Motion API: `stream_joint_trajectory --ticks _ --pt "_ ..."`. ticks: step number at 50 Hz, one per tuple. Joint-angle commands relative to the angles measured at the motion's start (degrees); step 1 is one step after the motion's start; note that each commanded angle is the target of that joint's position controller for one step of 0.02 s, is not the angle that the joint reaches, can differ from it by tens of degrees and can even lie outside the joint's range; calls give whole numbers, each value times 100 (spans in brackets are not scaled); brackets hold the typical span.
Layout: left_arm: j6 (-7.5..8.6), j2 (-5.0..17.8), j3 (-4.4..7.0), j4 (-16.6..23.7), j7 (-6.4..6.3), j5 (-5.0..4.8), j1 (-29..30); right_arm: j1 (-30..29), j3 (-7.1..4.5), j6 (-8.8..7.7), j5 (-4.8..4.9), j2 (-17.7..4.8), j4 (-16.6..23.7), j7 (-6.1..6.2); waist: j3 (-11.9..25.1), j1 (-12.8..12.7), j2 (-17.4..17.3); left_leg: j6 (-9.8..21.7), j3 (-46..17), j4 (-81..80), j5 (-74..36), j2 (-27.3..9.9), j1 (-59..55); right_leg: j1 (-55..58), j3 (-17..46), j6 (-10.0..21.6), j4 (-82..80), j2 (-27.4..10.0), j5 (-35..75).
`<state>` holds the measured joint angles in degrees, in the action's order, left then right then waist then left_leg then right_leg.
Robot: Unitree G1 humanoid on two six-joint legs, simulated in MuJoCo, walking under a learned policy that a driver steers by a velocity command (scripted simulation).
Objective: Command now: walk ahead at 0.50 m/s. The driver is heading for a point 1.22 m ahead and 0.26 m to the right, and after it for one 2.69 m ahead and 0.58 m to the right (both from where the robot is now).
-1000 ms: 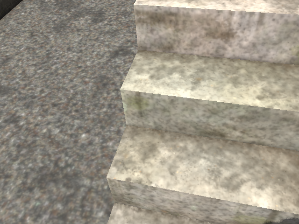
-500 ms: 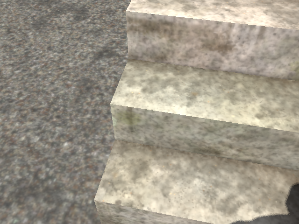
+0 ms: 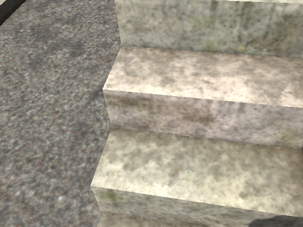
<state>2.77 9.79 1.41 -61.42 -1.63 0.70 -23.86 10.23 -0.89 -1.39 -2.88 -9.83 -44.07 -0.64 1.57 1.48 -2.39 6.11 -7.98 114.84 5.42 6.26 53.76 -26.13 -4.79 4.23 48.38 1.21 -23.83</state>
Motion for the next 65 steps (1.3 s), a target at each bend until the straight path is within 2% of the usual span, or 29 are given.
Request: stream_joint_trajectory --ticks 1,6,10,12,13,15,17,18,19,20,22,23,25,28,33,36,39,41,42,44,45,46,47,48,52,57,61,63,65 --pt "310 13 -66 265 86 -105 338 582 159 141 49 205 140 8 -709 421 207 -113 198 -621 -115 -208 787 -261 1137 185 -2643 -727 135" --pt "431 403 17 158 -28 -133 -852 -795 278 130 150 567 700 148 -899 -147 979 6 547 1830 1291 -588 3611 1727 1910 768 -3333 -1448 -235" --pt "453 222 63 153 -202 -134 -1284 -2415 457 99 -68 759 1626 -110 -911 -414 309 68 1332 -528 1034 -1150 3496 2016 1509 345 -4078 -1225 283" --pt "410 492 159 256 -430 -331 -1393 -2538 580 209 24 851 1873 -251 -510 -628 690 153 1579 -2505 1682 -1238 1855 2184 1205 662 -5187 -1340 2132" --pt "353 364 132 383 -444 -316 -1253 -2268 608 276 229 953 1689 -273 -221 -598 702 282 2246 -3489 1871 -928 148 1717 665 633 -5411 -1193 3673" --pt "489 870 219 579 -346 -140 -1178 -1033 370 245 236 593 1316 -115 757 -25 853 513 2405 -3939 2144 -140 -1616 2487 221 364 -3656 -1681 10585" --pt "764 1684 469 1090 9 -445 -421 1035 7 310 16 -133 789 -81 2270 1104 1137 735 1491 -5442 1585 -75 -4077 2382 263 361 -1071 -1603 10664" --pt "849 1261 397 1277 287 -527 -473 1352 -226 241 -77 -652 558 43 2648 1062 3 1287 -1254 -6838 3192 -1234 -5303 302 617 275 913 -766 8781" --pt "895 1105 492 1421 496 -323 315 1344 -527 322 -89 -1217 577 126 2940 1328 -1076 1733 -4410 -9448 4302 -2373 -5154 -431 707 119 4344 743 2940" --pt "925 613 502 1652 515 -57 633 717 -613 258 89 -1145 528 112 2883 977 51 1303 -4805 -9919 4130 -2594 -4791 -1068 2266 8 7027 795 2721" --pt "641 -221 210 2465 235 136 1546 170 -477 65 234 -509 -179 147 723 130 717 857 -2983 -9256 3774 -2297 -3337 -2665 1509 116 8351 382 2717" --pt "551 -560 38 2708 157 180 1574 327 -288 -132 135 57 -541 125 181 -163 691 695 -2124 -9121 2962 -2029 -2994 -3179 1545 210 8776 403 2105" --pt "357 -663 -69 2516 80 164 901 510 -128 -391 52 511 -903 20 -137 -532 781 226 -912 -9134 1609 -1789 -2922 -3429 1666 361 8514 354 1711" --pt "215 -843 -131 2547 39 -38 1233 996 -141 -738 101 299 -1242 -78 -549 -507 536 117 -117 -9197 432 -1790 -2776 -4085 1638 299 8651 696 1544" --pt "-24 -701 -126 3018 -199 7 2481 1120 -254 -974 138 -327 -1156 -341 -600 -466 101 -19 171 -9592 1066 -1802 -3254 -5478 1131 266 9521 821 1257" --pt "-141 -604 -95 3298 -139 -26 3215 1297 -286 -896 25 -396 -1009 -169 -555 -246 -267 161 437 -10043 779 -1777 -3360 -5167 623 51 8380 665 1523" --pt "-291 -497 -172 3457 4 -74 3479 1393 -461 -717 148 -683 -909 187 -297 -427 -490 421 722 -11147 -426 -2028 -4222 -4035 75 141 5922 -223 842" --pt "-341 -550 -207 2969 88 -201 2748 1287 -441 -658 203 -689 -730 285 384 -491 -413 446 1647 -11000 -3256 -1861 -4411 -1780 -515 251 3767 -131 -187" --pt "-305 -523 -193 2824 16 -306 2540 1393 -417 -714 300 -760 -691 283 686 -394 -702 724 1568 -10715 -6535 -1988 -4519 -773 -742 243 3209 206 -588" --pt "-216 60 74 2386 -46 -67 1163 1480 -515 -749 415 -1270 -787 66 1604 -842 -1434 608 1488 -8378 -8753 -2075 -5557 283 -28 336 1736 643 -1111" --pt "-209 795 261 2243 -15 155 441 1611 -472 -718 428 -925 -500 -41 1869 -970 -179 260 1277 -6490 -7071 -1720 -4623 1016 2435 800 853 -595 -1338" --pt "-349 1316 452 1825 -156 106 18 952 -531 -600 360 -642 -217 -292 1591 -1133 1384 100 1093 -4736 -1099 -456 -2659 1197 5764 1233 -2573 -1139 -4108" --pt "-297 1401 525 1768 -253 -87 737 528 -498 -410 -8 -168 68 -315 558 -891 1248 -76 81 -2153 -82 38 -1396 420 6893 1171 -3591 -1405 -4426" --pt "-170 872 380 1710 -283 -142 1315 356 -357 -397 -203 139 267 -302 -121 -477 704 -5 -263 -892 -355 32 -689 -354 5923 952 -2704 -1249 -3617" --pt "303 46 163 853 -93 -102 1025 926 25 -242 -141 606 364 -133 -525 278 143 -4 -445 -493 -489 66 66 -742 3190 530 -1565 -980 -1153" --pt "436 623 286 1184 -37 -41 1743 798 -86 -134 67 -248 493 -54 -363 628 572 -487 454 -2618 620 -612 -323 -309 1846 872 -2334 -862 -185" --pt "369 1081 386 1322 -141 -42 1037 -285 8 -156 188 -130 715 -57 -487 -232 1309 -307 1221 -5169 1432 -1020 -999 764 1676 870 -3565 -1056 588" --pt "285 1214 437 1070 -160 34 -111 -1258 37 -273 97 -34 943 -183 -688 -942 413 -364 1427 -6017 2069 -699 229 3186 2170 901 -3482 -1341 2122" --pt "261 1206 456 987 -197 282 -201 -997 29 -465 205 -126 949 -322 -87 -835 291 -153 1189 -7414 1350 -569 -214 4482 1808 733 -2616 -1285 4860"
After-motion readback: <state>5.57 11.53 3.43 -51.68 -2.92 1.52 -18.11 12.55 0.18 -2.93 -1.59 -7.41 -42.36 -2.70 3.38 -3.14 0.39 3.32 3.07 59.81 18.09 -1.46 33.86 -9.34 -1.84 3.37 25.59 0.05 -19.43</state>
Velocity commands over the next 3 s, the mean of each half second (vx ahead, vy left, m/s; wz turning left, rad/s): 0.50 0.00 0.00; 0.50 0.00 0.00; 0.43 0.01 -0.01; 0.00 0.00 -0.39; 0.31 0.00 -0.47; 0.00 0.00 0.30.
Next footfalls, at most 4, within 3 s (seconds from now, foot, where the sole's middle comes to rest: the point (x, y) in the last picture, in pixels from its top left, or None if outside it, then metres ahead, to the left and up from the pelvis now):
0.32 left None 0.38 0.10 -0.54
0.88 right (199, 169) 0.55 -0.12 -0.35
1.20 left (131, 132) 0.64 0.09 -0.24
1.40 left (131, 154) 0.62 0.10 -0.34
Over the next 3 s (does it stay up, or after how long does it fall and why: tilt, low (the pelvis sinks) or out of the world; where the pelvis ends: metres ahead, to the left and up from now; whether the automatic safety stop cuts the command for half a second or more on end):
stays up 0.64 -0.13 0.59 its command is cut before an obstacle after 1.4 s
